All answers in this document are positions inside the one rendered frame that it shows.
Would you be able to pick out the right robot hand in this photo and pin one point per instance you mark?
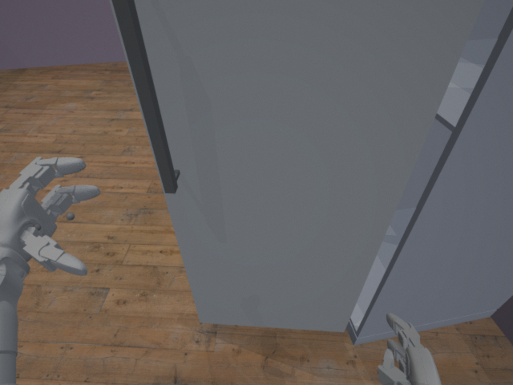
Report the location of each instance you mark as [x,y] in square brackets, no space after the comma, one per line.
[416,363]

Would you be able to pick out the left robot hand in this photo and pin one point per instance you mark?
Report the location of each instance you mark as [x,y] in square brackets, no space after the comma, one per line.
[19,211]

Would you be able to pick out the handle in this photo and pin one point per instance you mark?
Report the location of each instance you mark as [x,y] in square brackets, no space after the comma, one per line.
[129,26]

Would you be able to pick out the fridge door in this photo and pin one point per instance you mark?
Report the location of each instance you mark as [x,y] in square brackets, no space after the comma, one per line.
[295,125]

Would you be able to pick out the left robot forearm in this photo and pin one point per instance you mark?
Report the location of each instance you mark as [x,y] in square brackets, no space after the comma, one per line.
[13,270]

